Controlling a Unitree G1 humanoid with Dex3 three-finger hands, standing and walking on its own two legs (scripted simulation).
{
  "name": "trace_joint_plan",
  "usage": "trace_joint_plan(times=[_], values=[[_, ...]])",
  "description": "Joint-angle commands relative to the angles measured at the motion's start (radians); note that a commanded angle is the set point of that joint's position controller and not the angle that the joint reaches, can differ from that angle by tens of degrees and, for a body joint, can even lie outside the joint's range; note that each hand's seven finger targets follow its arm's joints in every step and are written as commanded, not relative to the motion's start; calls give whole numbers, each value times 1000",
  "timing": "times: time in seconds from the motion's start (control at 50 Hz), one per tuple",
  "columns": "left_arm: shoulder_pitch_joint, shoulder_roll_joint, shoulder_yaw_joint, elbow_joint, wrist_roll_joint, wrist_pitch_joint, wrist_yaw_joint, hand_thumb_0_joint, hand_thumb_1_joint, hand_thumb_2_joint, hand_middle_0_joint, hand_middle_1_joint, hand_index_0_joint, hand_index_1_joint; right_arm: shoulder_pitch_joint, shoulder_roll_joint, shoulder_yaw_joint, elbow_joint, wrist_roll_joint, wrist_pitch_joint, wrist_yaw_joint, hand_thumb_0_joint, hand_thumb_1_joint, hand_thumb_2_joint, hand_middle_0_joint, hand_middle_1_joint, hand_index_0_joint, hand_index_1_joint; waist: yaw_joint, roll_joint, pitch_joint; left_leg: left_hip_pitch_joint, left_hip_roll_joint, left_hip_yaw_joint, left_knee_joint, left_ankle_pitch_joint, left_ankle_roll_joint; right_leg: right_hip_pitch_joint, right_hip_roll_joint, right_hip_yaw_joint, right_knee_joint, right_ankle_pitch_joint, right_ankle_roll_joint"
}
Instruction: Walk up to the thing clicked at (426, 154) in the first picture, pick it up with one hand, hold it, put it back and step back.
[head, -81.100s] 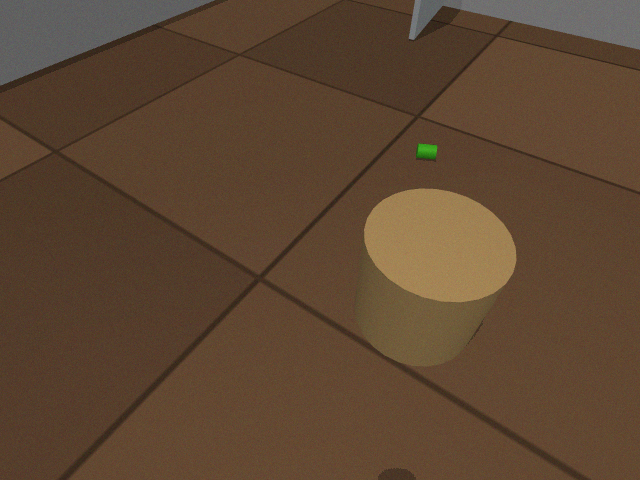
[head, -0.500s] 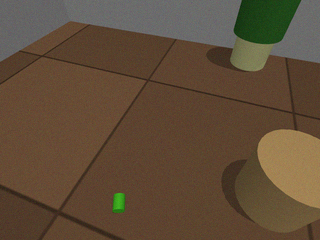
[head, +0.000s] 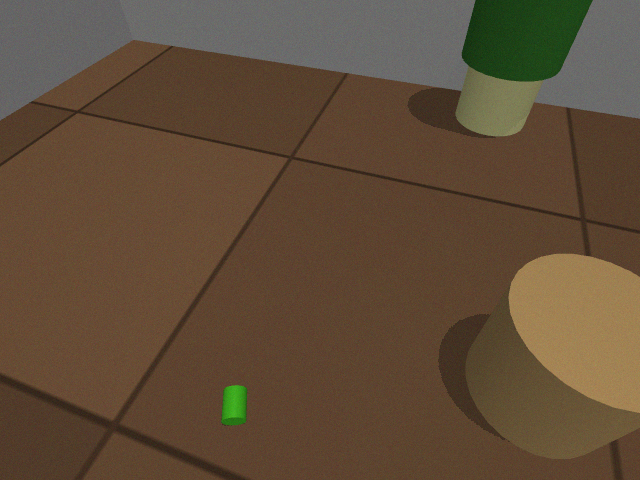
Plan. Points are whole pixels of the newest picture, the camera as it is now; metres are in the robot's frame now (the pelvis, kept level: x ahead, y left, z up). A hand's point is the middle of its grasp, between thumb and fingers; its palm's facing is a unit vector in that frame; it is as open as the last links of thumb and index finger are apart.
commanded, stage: stand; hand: left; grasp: from above
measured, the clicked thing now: (234, 405) +0.45 +0.28 -0.74
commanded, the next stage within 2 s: step back in 1.30 s
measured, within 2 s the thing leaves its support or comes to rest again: neither
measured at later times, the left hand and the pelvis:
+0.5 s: hand out of the picture +0.10 +0.23 -0.15, palm faces +0.00 -0.94 -0.34, open 7.4 cm; pelvis +0.02 -0.01 +0.00, yaw +0 degrees
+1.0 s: hand out of the picture +0.10 +0.23 -0.16, palm faces -0.02 -0.94 -0.34, open 7.4 cm; pelvis +0.02 -0.01 +0.00, yaw -1 degrees
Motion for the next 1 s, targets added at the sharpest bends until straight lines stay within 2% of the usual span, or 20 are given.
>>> trace_joint_plan(times=[0.0, 0.08, 0.16, 0.24, 0.38, 0.44, 0.48, 0.52, 0.6, 0.7, 0.76, 0.9, 0.96, 0.98], values=[[-37, 199, 35, -52, -7, -26, 14, 0, 900, 900, -200, -300, -200, -301, -33, -188, -31, -53, -1, -24, -14, 0, -900, -900, 200, 300, 200, 300, 0, -9, -37, 21, 107, -105, -65, 11, 25, -27, -106, 91, -87, 60, -25], [-50, 203, 35, -51, -11, -26, 13, 0, 900, 900, -200, -300, -200, -301, -37, -192, -28, -52, 1, -28, -17, 0, -900, -900, 200, 300, 200, 300, -2, -16, -68, 53, 113, -96, -55, 105, 25, -7, -109, 89, -78, 143, -25], [-60, 208, 35, -48, -12, -25, 12, 0, 900, 900, -200, -300, -200, -301, -34, -195, -23, -44, 3, -27, -17, 0, -900, -900, 200, 300, 200, 300, -3, -14, -57, 42, 115, -94, -64, 108, 20, 1, -109, 85, -82, 145, -24], [-70, 205, 36, -50, -13, -26, 12, 0, 900, 900, -200, -300, -200, -301, -44, -204, -22, -44, 4, -32, -20, 0, -900, -900, 200, 300, 200, 300, -2, -15, -80, 70, 125, -90, -49, 217, 19, 24, -113, 79, -67, 238, -22], [-86, 212, 39, -47, -15, -21, 9, 0, 900, 900, -200, -300, -200, -301, -55, -206, -22, -42, 1, -29, -20, 0, -900, -900, 200, 300, 200, 300, -1, -13, -60, 58, 123, -88, -73, 129, 16, 0, -106, 80, -89, 149, -24], [-96, 217, 40, -59, -16, -26, 8, 0, 900, 900, -200, -300, -200, -301, -60, -216, -25, -45, 3, -33, -18, 0, -900, -900, 200, 300, 200, 300, -1, -3, -94, 87, 130, -83, -54, 225, 15, 21, -115, 84, -75, 243, -26], [-93, 214, 39, -56, -15, -26, 9, 0, 900, 900, -200, -300, -200, -301, -65, -214, -24, -44, 3, -33, -19, 0, -900, -900, 200, 300, 200, 300, -1, 2, -92, 80, 130, -83, -52, 217, 17, 28, -112, 79, -78, 238, -22], [-102, 226, 42, -54, -17, -24, 9, 0, 900, 900, -200, -300, -200, -301, -61, -206, -21, -42, 3, -31, -18, 0, -900, -900, 200, 300, 200, 300, -4, -19, -62, 57, 125, -85, -75, 150, 15, 14, -111, 83, -88, 178, -25], [-94, 219, 36, -50, -14, -24, 5, 0, 900, 900, -200, -300, -200, -301, -78, -212, -24, -44, 4, -29, -13, 0, -900, -900, 200, 300, 200, 300, -1, -31, -39, 61, 126, -92, -80, 104, 13, -21, -103, 80, -102, 119, -24], [-101, 227, 36, -57, -17, -30, 6, 0, 900, 900, -200, -300, -200, -301, -72, -217, -24, -43, 6, -30, -11, 0, -900, -900, 200, 300, 200, 300, -8, -7, -83, 72, 129, -86, -67, 150, 17, 16, -113, 89, -93, 190, -27], [-106, 234, 36, -55, -19, -30, 4, 0, 900, 900, -200, -300, -200, -301, -67, -213, -18, -42, 5, -30, -11, 0, -900, -900, 200, 300, 200, 300, -7, 0, -71, 59, 127, -85, -79, 112, 15, 11, -113, 93, -98, 155, -27], [-95, 234, 33, -56, -18, -30, 2, 0, 900, 900, -200, -300, -200, -300, -71, -220, -20, -47, 6, -33, -11, 0, -900, -900, 200, 300, 200, 300, -6, -15, -90, 94, 133, -85, -67, 183, 16, 7, -111, 85, -87, 213, -28], [-106, 236, 33, -55, -19, -27, 3, 0, 900, 900, -200, -300, -200, -300, -61, -220, -17, -42, 4, -30, -12, 0, -900, -900, 200, 300, 200, 300, -9, -17, -69, 66, 131, -85, -74, 135, 13, 6, -112, 86, -90, 174, -30], [-99, 235, 33, -58, -19, -27, 2, 0, 900, 900, -200, -300, -200, -300, -67, -229, -21, -44, 4, -31, -12, 0, -900, -900, 200, 300, 200, 300, -6, -2, -81, 88, 134, -83, -70, 159, 17, 4, -114, 91, -87, 195, -32]])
